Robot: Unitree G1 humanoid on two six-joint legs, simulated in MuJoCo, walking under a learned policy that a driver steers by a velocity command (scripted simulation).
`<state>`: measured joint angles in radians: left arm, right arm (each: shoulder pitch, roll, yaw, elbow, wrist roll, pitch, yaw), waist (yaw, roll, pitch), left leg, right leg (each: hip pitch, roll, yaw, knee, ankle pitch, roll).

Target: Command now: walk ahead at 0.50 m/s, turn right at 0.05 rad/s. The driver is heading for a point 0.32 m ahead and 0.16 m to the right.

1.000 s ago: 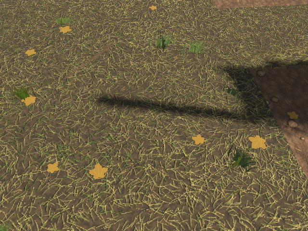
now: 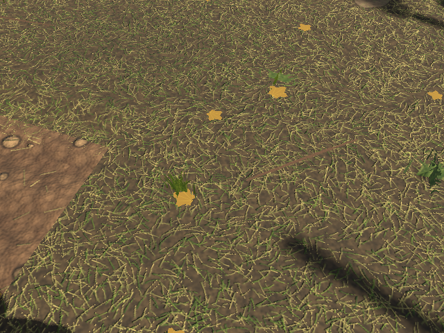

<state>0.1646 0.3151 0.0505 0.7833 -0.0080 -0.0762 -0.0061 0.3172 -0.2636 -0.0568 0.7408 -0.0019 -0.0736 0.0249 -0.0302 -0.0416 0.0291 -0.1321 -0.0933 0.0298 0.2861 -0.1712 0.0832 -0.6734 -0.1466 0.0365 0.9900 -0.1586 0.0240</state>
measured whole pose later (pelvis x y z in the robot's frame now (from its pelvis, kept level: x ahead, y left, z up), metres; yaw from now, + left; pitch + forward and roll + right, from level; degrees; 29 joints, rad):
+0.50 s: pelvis +0.26 -0.07 -0.01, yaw -9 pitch +2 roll +0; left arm 0.17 0.26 0.03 0.76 0.02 -0.06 -0.03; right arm 0.18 -0.30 -0.04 0.76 0.00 -0.03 -0.03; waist 0.01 0.03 0.07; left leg -0.53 0.07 -0.06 1.00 -0.41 -0.06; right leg -0.33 0.08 -0.02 0.41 -0.11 -0.08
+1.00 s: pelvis +0.35 -0.04 -0.01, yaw -10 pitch -1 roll +0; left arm 0.17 0.25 0.02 0.91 0.01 0.01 0.01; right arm 0.15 -0.23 -0.03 0.88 0.00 -0.02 -0.03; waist 0.01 0.00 0.03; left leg -0.26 0.01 -0.02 0.53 -0.26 -0.01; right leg -0.18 0.02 0.02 0.51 -0.32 -0.01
